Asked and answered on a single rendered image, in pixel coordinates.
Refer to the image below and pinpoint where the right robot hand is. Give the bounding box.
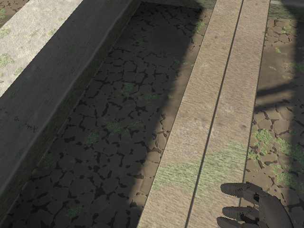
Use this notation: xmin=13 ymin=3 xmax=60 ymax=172
xmin=217 ymin=181 xmax=296 ymax=228

